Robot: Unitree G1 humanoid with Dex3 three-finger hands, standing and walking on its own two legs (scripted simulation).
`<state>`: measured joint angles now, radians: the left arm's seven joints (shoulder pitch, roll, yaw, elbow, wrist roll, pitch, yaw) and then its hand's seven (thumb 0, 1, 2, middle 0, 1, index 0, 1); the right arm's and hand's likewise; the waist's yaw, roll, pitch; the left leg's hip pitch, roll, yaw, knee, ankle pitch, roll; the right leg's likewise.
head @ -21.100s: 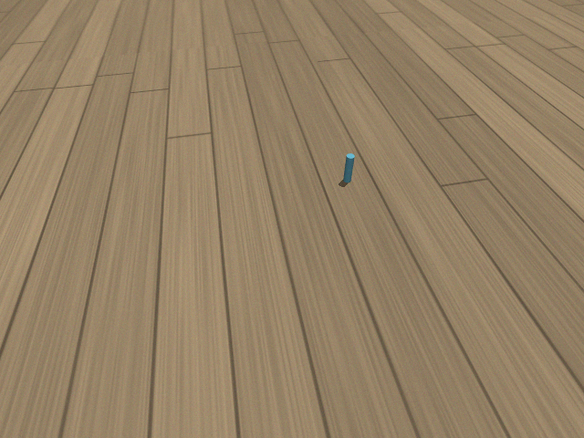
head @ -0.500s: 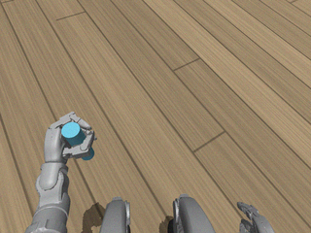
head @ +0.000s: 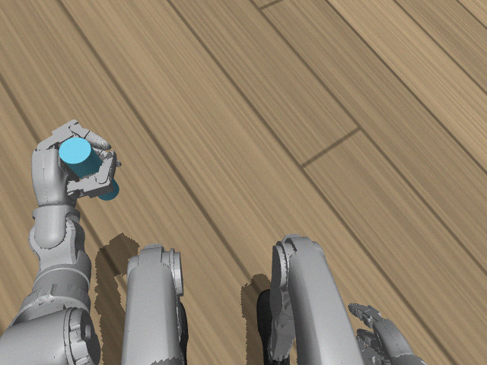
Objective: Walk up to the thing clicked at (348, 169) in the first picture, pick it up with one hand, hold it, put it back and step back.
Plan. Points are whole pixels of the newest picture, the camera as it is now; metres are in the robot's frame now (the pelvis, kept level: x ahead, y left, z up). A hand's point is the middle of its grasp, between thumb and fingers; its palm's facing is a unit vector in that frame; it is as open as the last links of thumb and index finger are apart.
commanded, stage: crouch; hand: left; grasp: from the side
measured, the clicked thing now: (93, 173) +0.44 +0.23 -0.07
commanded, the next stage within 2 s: lower in 0.84 s
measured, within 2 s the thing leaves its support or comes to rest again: neither
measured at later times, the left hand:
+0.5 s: hand (114, 172) +0.47 +0.22 -0.15, palm faces +0.10 -1.00 +0.00, open 5.2 cm
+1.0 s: hand (121, 179) +0.47 +0.22 -0.20, palm faces +0.06 -1.00 -0.01, open 5.2 cm
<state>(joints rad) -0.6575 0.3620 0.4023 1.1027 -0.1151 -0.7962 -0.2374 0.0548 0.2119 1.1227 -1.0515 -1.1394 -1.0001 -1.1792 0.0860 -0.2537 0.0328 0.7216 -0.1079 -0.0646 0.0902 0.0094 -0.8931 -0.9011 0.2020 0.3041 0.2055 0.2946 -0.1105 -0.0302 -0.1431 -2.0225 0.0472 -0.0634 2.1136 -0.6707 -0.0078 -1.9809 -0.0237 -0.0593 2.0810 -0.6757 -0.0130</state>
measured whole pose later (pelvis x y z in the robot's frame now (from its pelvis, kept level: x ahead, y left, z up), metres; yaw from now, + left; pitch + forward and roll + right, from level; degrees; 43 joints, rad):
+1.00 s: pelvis -0.01 +0.01 -0.12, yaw -7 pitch +24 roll -10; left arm -0.74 0.62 0.49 1.23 -0.08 -0.83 -0.22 0.05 0.21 1.13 -1.06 -1.14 -1.01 -1.18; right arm 0.02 -0.32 0.22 0.69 -0.21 0.01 0.13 0.00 -0.90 -0.90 0.20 0.30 0.21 0.29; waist -0.22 -0.10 0.09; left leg -2.28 0.04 -0.20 2.53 -0.68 0.00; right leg -2.18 0.00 -0.16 2.40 -0.64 0.01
